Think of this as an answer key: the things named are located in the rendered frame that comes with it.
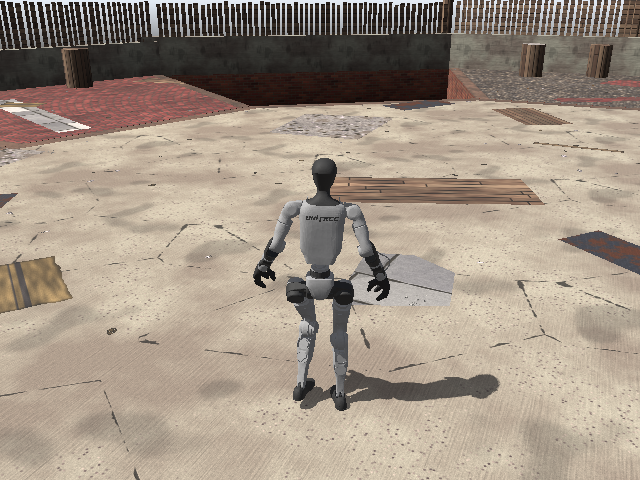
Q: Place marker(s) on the right robot hand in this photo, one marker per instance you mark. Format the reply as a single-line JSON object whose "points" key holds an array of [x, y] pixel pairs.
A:
{"points": [[384, 284]]}

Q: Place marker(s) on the humanoid robot torso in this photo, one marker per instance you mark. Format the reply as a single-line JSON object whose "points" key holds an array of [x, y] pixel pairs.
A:
{"points": [[321, 236]]}

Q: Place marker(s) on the robot left forearm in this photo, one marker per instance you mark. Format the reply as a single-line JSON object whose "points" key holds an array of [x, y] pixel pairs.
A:
{"points": [[267, 258]]}

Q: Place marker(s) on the robot left upper arm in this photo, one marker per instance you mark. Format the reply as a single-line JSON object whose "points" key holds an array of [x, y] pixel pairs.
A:
{"points": [[290, 210]]}

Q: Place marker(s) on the robot right forearm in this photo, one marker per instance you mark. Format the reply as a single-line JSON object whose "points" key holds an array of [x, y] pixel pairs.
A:
{"points": [[376, 265]]}

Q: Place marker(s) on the left robot hand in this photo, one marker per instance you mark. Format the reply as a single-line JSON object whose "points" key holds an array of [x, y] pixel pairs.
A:
{"points": [[257, 276]]}

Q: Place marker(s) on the robot left foot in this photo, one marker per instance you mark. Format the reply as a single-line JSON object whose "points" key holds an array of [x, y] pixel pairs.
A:
{"points": [[300, 393]]}

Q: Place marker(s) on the robot right upper arm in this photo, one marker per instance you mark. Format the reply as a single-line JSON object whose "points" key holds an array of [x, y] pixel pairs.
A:
{"points": [[353, 212]]}

